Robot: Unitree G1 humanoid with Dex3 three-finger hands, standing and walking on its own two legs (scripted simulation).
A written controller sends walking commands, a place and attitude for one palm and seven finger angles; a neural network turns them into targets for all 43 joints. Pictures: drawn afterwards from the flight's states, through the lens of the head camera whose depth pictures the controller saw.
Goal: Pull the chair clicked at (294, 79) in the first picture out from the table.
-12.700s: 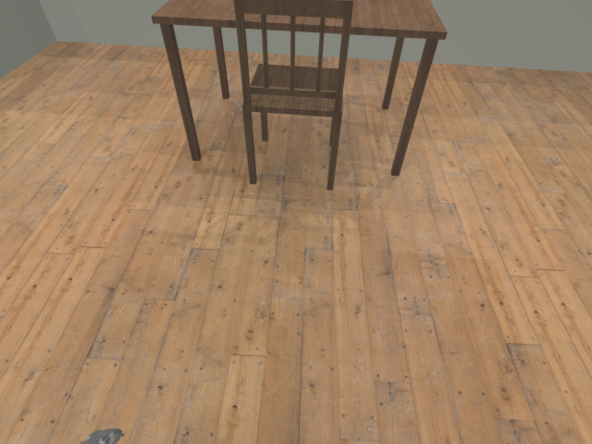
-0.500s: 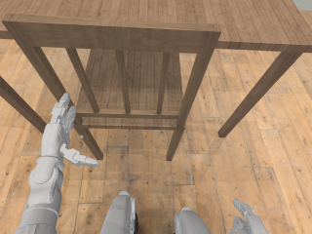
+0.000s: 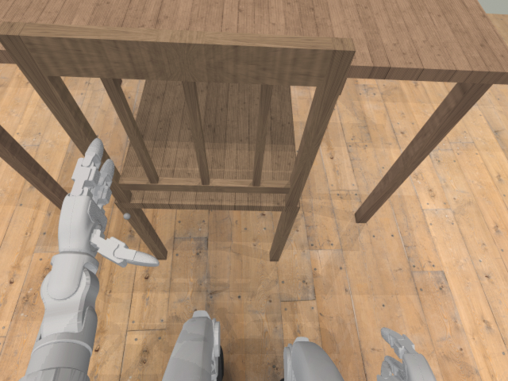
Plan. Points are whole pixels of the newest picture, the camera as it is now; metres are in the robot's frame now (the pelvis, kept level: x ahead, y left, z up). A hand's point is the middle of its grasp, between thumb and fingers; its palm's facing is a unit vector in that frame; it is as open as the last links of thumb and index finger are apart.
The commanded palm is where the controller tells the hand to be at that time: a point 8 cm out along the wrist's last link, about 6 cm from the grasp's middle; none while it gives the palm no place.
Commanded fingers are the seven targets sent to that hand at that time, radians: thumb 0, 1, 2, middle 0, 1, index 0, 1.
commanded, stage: aim the fingers beside a spindle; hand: left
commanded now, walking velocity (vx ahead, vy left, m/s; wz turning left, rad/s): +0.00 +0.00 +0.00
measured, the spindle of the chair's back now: (198, 140) +0.50 +0.12 +0.02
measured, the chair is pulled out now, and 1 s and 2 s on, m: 0.00 0.00 0.00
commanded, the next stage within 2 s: push the fingers through the gap in 0.76 s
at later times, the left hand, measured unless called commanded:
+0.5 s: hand (124, 226) +0.34 +0.21 +0.02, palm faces +0.01 -1.00 -0.01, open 16.9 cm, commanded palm +0.32 +0.25 +0.02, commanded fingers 0.00 -0.50 0.30 -0.06 -0.08 -0.06 -0.08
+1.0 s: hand (138, 224) +0.34 +0.19 +0.01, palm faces +0.00 -1.00 -0.02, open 16.9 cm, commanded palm +0.34 +0.25 +0.02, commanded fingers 0.00 -0.50 0.30 -0.06 -0.08 -0.06 -0.08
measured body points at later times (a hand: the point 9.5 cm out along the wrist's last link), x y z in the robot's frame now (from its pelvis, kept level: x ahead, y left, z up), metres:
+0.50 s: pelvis +0.00 +0.00 +0.00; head +0.10 +0.02 +0.44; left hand +0.33 +0.26 +0.02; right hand +0.14 -0.25 -0.10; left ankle +0.08 +0.11 -0.62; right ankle -0.02 -0.12 -0.62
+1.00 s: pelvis +0.00 +0.01 -0.01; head +0.11 +0.04 +0.43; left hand +0.34 +0.25 +0.01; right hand +0.13 -0.24 -0.11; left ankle +0.08 +0.11 -0.62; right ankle -0.02 -0.12 -0.62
